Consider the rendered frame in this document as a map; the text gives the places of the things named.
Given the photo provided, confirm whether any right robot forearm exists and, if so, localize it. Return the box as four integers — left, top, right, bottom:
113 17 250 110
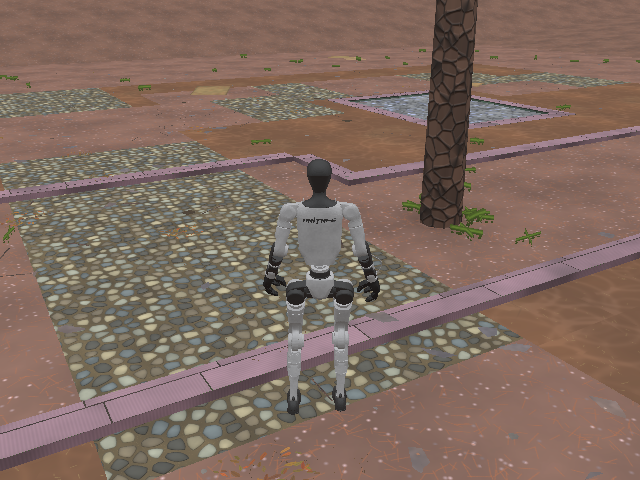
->
358 241 378 283

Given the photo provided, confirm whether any right robot shin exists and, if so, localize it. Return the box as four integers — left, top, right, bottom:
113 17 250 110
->
334 331 349 398

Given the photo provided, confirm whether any left robot hand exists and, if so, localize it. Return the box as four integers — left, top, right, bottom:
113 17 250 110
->
263 275 286 296

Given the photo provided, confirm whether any right robot upper arm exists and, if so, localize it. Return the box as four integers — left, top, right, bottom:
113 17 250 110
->
340 202 368 257

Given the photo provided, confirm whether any left robot upper arm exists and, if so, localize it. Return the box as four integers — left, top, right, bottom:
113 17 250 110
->
273 202 299 257

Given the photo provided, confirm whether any left robot forearm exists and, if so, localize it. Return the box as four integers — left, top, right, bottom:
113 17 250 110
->
265 242 283 279

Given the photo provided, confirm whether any right robot hand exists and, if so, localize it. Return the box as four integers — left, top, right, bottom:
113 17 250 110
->
357 278 380 302

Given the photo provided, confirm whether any humanoid robot torso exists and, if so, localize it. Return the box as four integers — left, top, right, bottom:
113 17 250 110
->
296 198 343 300

